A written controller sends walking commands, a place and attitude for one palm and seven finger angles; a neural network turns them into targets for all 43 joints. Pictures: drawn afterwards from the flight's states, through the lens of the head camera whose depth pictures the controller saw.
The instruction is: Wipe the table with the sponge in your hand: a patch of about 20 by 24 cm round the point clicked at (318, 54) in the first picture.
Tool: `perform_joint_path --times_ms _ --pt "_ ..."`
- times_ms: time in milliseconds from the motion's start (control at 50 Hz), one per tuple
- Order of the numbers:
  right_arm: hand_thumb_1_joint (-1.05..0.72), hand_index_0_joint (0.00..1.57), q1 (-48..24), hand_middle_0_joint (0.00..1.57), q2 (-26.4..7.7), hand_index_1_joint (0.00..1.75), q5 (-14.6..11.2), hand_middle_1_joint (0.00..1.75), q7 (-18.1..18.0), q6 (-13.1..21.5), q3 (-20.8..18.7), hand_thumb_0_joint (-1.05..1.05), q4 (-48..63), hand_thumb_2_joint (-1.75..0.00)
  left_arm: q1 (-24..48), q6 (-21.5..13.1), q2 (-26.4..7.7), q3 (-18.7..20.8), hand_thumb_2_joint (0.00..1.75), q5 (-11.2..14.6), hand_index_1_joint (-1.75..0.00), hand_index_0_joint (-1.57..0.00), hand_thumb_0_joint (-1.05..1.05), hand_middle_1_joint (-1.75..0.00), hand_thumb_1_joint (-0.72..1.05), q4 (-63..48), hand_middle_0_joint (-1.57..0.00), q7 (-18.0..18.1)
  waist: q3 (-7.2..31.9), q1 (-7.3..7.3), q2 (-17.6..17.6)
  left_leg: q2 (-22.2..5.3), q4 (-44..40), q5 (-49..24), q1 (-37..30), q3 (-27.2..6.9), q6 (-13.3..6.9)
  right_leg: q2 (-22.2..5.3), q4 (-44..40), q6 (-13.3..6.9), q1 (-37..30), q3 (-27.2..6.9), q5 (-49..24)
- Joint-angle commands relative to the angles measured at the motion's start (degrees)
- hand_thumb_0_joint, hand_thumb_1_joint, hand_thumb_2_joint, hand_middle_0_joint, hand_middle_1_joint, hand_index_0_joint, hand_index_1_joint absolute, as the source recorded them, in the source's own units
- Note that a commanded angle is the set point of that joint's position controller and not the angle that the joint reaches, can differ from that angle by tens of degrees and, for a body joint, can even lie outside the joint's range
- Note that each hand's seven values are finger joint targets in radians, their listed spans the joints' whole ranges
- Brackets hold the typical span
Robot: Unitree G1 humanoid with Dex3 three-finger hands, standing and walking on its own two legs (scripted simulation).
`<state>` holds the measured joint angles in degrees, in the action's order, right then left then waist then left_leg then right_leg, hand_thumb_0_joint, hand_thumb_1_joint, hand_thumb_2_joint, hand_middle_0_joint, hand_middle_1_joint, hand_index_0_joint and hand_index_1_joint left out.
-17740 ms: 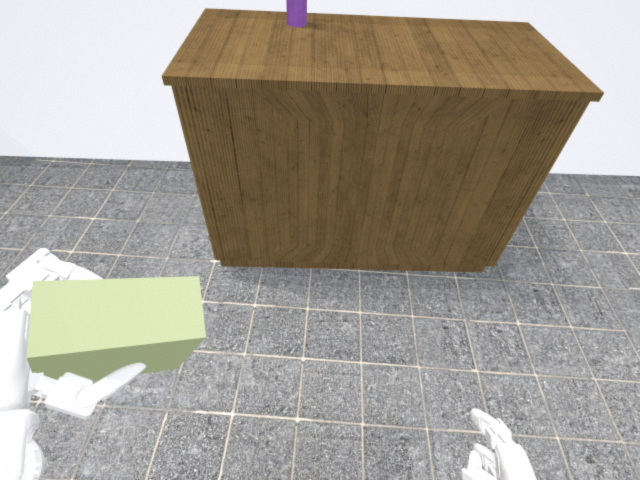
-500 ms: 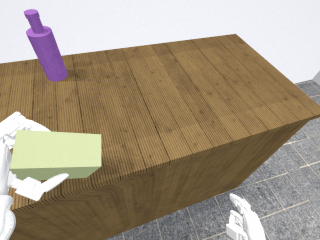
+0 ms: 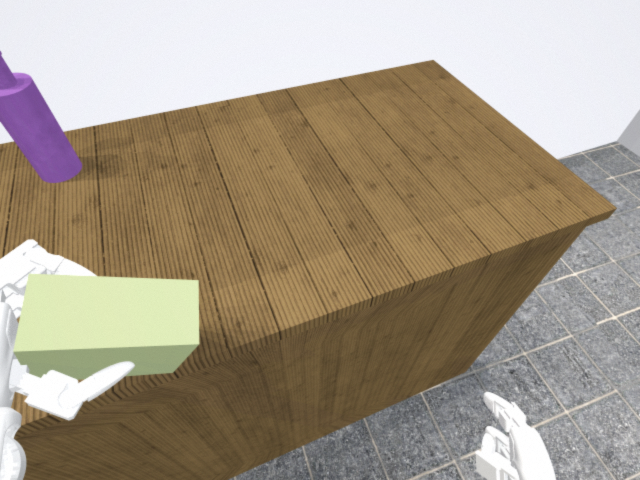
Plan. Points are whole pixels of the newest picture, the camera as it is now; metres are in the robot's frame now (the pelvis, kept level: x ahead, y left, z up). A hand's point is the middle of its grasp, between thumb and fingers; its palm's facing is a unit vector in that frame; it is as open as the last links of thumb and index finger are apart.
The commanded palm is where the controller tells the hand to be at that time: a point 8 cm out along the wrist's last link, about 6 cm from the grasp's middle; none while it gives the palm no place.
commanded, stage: come to a stop and stand still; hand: left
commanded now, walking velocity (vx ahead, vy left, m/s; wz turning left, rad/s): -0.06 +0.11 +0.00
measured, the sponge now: (139, 331) +0.23 +0.19 +0.13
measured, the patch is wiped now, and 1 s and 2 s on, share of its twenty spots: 0.00 0.00 0.00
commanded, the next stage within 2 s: none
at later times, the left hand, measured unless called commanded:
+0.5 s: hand out of the picture +0.18 +0.29 +0.15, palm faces +0.31 -0.89 -0.34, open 10.4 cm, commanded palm +0.12 +0.34 +0.18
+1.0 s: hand out of the picture +0.10 +0.38 +0.16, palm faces +0.48 -0.79 -0.38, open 10.4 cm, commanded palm +0.04 +0.40 +0.18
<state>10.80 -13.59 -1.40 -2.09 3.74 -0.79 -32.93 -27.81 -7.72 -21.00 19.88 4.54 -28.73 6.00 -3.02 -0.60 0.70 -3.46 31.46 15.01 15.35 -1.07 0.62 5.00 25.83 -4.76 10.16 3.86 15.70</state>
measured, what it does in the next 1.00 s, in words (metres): shifts its weight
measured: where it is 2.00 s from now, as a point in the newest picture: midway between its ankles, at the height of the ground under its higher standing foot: outside the picture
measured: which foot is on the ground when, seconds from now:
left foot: down 0.00-1.00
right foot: down 0.00-1.00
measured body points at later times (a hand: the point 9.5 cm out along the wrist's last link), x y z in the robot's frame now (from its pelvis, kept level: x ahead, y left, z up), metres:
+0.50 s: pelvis -0.04 +0.07 +0.00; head -0.02 +0.08 +0.45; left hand +0.15 +0.34 +0.17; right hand +0.14 -0.16 -0.06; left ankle +0.01 +0.15 -0.74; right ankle -0.02 -0.06 -0.74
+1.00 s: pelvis -0.09 +0.10 +0.00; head -0.09 +0.14 +0.45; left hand +0.07 +0.42 +0.18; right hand +0.10 -0.10 -0.06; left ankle +0.00 +0.15 -0.73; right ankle -0.02 -0.05 -0.73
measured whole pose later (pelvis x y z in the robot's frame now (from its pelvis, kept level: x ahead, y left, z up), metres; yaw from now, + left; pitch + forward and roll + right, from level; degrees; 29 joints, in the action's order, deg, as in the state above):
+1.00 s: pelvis -0.09 +0.10 +0.00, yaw +5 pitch -5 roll -3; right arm 12.5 -10.3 0.3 -0.3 7.8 1.1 -34.1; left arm -21.1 -11.8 -21.3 20.5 -0.9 -24.1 5.1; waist -5.1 2.1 -1.3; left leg 2.2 27.2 11.4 16.2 4.4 -3.9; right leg 0.4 25.4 -0.7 11.1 -2.2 15.2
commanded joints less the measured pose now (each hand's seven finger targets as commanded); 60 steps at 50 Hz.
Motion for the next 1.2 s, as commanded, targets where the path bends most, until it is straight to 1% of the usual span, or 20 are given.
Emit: perform_joint_path --times_ms 0,160,180,200,220,240,280,340,420,440,500,560,680,780,840,860,920,1040,1060,1180 --pt "-0.9 0.2 -6.2 0.2 -4.7 0.3 -0.2 0.3 -0.4 2.8 -1.4 0.0 9.1 -0.9 1.9 -4.3 -10.8 8.6 1.3 0.2 -1.6 -1.2 0.0 -1.6 0.1 -11.8 -1.2 2.6 9.4 1.64 -2.2 1.3 -0.3 -11.1 -1.0 0.4 -2.4 -14.5 -5.3 6.3 -7.1 -11.1 -33.7" --pt "-0.9 0.2 -6.0 0.2 -5.1 0.3 -0.2 0.3 -0.9 2.1 -1.6 0.0 8.9 -0.9 2.8 -4.0 -9.1 6.7 1.3 -0.3 -1.6 -1.2 0.0 -1.6 0.1 -10.4 -1.2 2.7 10.0 1.66 -3.7 -0.2 -2.5 -15.3 -5.7 -0.4 -2.9 -12.8 -4.9 6.5 -5.2 -8.6 -27.3" --pt "-0.9 0.2 3.4 0.2 -5.9 0.3 1.5 0.3 -1.7 5.9 -4.3 0.0 8.4 -0.9 56.8 -9.4 -52.2 38.9 1.3 -7.8 -1.6 -1.2 0.0 -1.6 0.1 -21.1 -1.2 2.2 2.0 3.49 -12.7 4.4 1.9 -11.5 2.0 8.8 -0.7 -10.7 -11.9 12.9 2.0 -11.1 -45.0" --pt "-0.9 0.2 -0.7 0.2 -1.8 0.3 1.7 0.3 -1.2 6.3 -1.9 0.0 6.5 -0.9 26.5 -7.9 -21.0 18.4 1.3 -3.9 -1.6 -1.2 0.0 -1.6 0.1 9.7 -1.2 0.0 13.3 3.59 -11.3 7.6 1.1 -9.3 1.4 4.1 -1.6 -14.1 -1.7 6.4 -9.8 -11.6 -51.9" --pt "-0.9 0.2 -2.0 0.2 -4.0 0.3 0.6 0.3 -0.6 6.8 -2.8 0.0 9.8 -0.9 13.4 -8.8 -15.5 14.4 1.3 -2.5 -1.6 -1.2 0.0 -1.6 0.1 5.8 -1.2 0.5 8.8 5.36 -9.8 4.3 1.1 -7.3 3.2 2.7 -1.4 -15.7 -3.0 7.8 -10.9 -15.6 -55.4" --pt "-0.9 0.2 -1.9 0.2 -4.5 0.3 -0.6 0.3 0.6 6.8 -2.3 0.0 8.2 -0.9 7.1 -8.1 -7.2 7.2 1.3 -1.5 -1.6 -1.2 0.0 -1.6 0.1 10.5 -1.2 0.6 12.6 4.28 0.4 3.0 -3.1 -10.1 -1.7 3.4 -2.4 -16.5 0.1 5.6 -12.4 -14.2 -50.4" --pt "-0.9 0.2 -2.2 0.2 -6.2 0.3 0.1 0.3 1.3 6.8 -2.9 0.0 8.7 -0.9 9.5 -8.7 -8.2 5.7 1.3 -1.1 -1.6 -1.2 0.0 -1.6 0.1 -3.2 -1.2 0.5 16.0 3.32 6.5 0.5 -5.8 -23.1 -7.5 1.1 -3.3 -12.7 2.1 6.8 -9.3 -8.9 -35.0" --pt "-0.9 0.2 -5.2 0.2 -5.5 0.3 -0.3 0.3 2.7 7.4 -2.3 0.0 9.7 -0.9 4.1 -7.6 -5.0 1.4 1.3 -1.3 -1.6 -1.2 0.0 -1.6 0.1 -9.5 -1.2 0.5 15.5 3.54 -0.3 -2.6 -4.5 -27.0 -10.6 -1.7 -4.1 -9.0 1.2 6.9 -3.9 -6.9 -22.1" --pt "-0.9 0.2 -5.8 0.2 -5.9 0.3 0.7 0.3 1.2 7.3 -1.9 0.0 10.7 -0.9 6.2 -7.5 -10.8 7.4 1.3 -1.9 -1.6 -1.2 0.0 -1.6 0.1 -12.7 -1.2 1.4 10.5 2.51 -3.7 -1.9 -8.2 -9.4 -2.8 -4.3 -3.0 -9.3 -2.9 4.0 -1.9 -7.0 -6.0" --pt "-0.9 0.2 -6.4 0.2 -6.1 0.3 0.6 0.3 0.7 7.1 -1.7 0.0 10.3 -0.9 7.0 -7.7 -14.6 11.2 1.3 -2.0 -1.6 -1.2 0.0 -1.6 0.1 -14.3 -1.2 2.0 9.8 2.49 -2.0 -1.8 -9.6 -5.6 -3.5 -4.6 -3.0 -8.7 -2.8 3.8 -0.3 -7.0 -2.9" --pt "-0.9 0.2 -5.6 0.2 -5.3 0.3 0.9 0.3 -0.1 6.9 -1.2 0.0 10.0 -0.9 10.9 -8.3 -10.7 9.2 1.3 -2.4 -1.6 -1.2 0.0 -1.6 0.1 -9.1 -1.2 1.9 4.5 2.11 6.7 -3.5 -16.2 10.4 3.6 -7.3 -3.6 -7.2 -1.7 3.8 -0.8 -5.7 3.6" --pt "-0.9 0.2 -4.1 0.2 -5.5 0.3 0.8 0.3 -0.1 7.5 -1.0 0.0 9.3 -0.9 15.7 -9.1 -9.5 7.4 1.3 -3.7 -1.6 -1.2 0.0 -1.6 0.1 -7.4 -1.2 1.4 2.9 2.03 12.6 -5.5 -21.7 22.5 10.7 -9.4 -4.6 -5.3 3.4 4.2 -5.7 -3.6 2.6" --pt "-0.9 0.2 -3.7 0.2 -5.6 0.3 0.7 0.3 1.3 8.7 -1.3 0.0 9.3 -0.9 16.3 -8.6 -6.3 1.9 1.3 -4.8 -1.6 -1.2 0.0 -1.6 0.1 -8.9 -1.2 0.9 5.5 2.31 7.5 -4.4 -22.4 24.5 7.5 -8.9 -2.6 -3.6 2.4 3.6 -6.4 -3.0 3.3" --pt "-0.9 0.2 -4.2 0.2 -5.6 0.3 1.1 0.3 1.6 8.0 -1.6 0.0 8.8 -0.9 14.2 -8.1 -8.0 4.4 1.3 -5.2 -1.6 -1.2 0.0 -1.6 0.1 -8.5 -1.2 1.1 5.7 2.6 4.2 -3.1 -21.1 24.6 7.4 -7.0 -1.3 -2.9 0.5 3.5 -6.9 -3.0 3.5" --pt "-0.9 0.2 -4.9 0.2 -5.6 0.3 1.5 0.3 1.5 7.4 -1.7 0.0 8.4 -0.9 14.5 -8.1 -11.5 8.3 1.3 -5.1 -1.6 -1.2 0.0 -1.6 0.1 -9.7 -1.2 1.1 6.0 2.68 5.6 -2.4 -20.0 24.2 4.8 -4.2 -0.4 -2.7 -0.6 3.2 -3.7 -2.8 5.2" --pt "-0.9 0.2 -4.7 0.2 -4.7 0.3 1.4 0.3 1.3 7.3 -1.5 0.0 8.5 -0.9 14.3 -8.3 -9.2 6.6 1.3 -4.8 -1.6 -1.2 0.0 -1.6 0.1 -9.0 -1.2 1.0 5.7 2.36 5.5 -2.6 -19.6 23.8 4.7 -5.2 -0.8 -3.2 -1.1 3.3 -4.2 -3.2 4.8" --pt "-0.9 0.2 -4.2 0.2 -4.8 0.3 1.3 0.3 1.2 7.3 -1.8 0.0 8.2 -0.9 14.6 -8.2 -9.2 6.7 1.3 -4.6 -1.6 -1.2 0.0 -1.6 0.1 -9.2 -1.2 0.9 5.7 2.26 3.3 -2.0 -16.7 21.1 2.0 -3.1 -1.2 -3.8 -3.0 2.9 -1.9 -4.4 5.1" --pt "-0.9 0.2 -4.4 0.2 -5.4 0.3 1.0 0.3 1.6 7.8 -2.0 0.0 7.3 -0.9 17.0 -6.8 -7.2 4.3 1.3 -5.1 -1.6 -1.2 0.0 -1.6 0.1 -9.9 -1.2 0.4 5.7 2.3 7.2 -3.6 -19.5 24.6 1.1 -2.0 -0.5 -1.7 2.2 3.0 0.0 -2.2 6.6" --pt "-0.9 0.2 -4.2 0.2 -5.1 0.3 0.9 0.3 1.5 7.8 -2.0 0.0 7.6 -0.9 17.1 -6.8 -6.5 3.6 1.3 -5.1 -1.6 -1.2 0.0 -1.6 0.1 -9.7 -1.2 0.6 5.7 2.17 8.1 -5.0 -20.9 25.1 2.4 -4.1 -0.9 -1.7 3.2 3.3 -2.0 -2.0 5.6" --pt "-0.9 0.2 -4.4 0.2 -5.2 0.3 1.1 0.3 1.8 7.5 -2.4 0.0 8.0 -0.9 15.1 -6.4 -8.3 5.6 1.3 -5.3 -1.6 -1.2 0.0 -1.6 0.1 -10.9 -1.2 0.5 5.0 2.78 5.4 -4.5 -18.3 26.1 3.1 -0.7 -1.1 -2.2 1.2 2.6 -1.4 -2.2 6.3"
